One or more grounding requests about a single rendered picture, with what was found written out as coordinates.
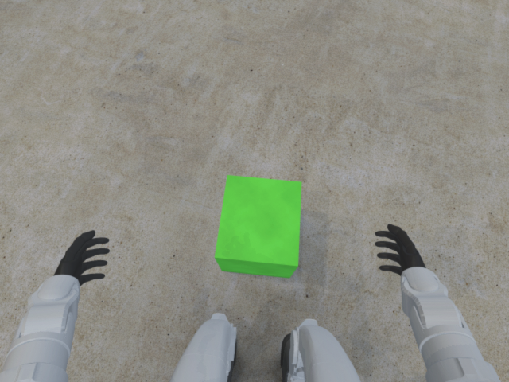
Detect robot left forearm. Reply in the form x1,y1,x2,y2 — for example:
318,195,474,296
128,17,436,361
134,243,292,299
0,275,80,382

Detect left robot thigh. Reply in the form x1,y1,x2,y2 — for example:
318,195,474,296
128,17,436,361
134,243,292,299
169,319,237,382

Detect robot right hand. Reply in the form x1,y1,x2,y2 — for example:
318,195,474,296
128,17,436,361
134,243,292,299
375,224,426,276

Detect robot thigh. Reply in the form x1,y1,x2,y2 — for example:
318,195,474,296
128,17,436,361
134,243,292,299
290,325,361,382
169,319,237,382

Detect right robot thigh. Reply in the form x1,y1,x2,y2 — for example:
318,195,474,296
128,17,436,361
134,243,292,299
290,325,361,382

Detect robot left hand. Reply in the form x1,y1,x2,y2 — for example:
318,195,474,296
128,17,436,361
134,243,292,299
54,230,110,286

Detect robot right forearm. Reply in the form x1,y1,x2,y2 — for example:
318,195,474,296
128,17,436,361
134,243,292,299
401,267,501,382

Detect carton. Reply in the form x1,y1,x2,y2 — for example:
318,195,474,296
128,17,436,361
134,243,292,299
215,175,301,278

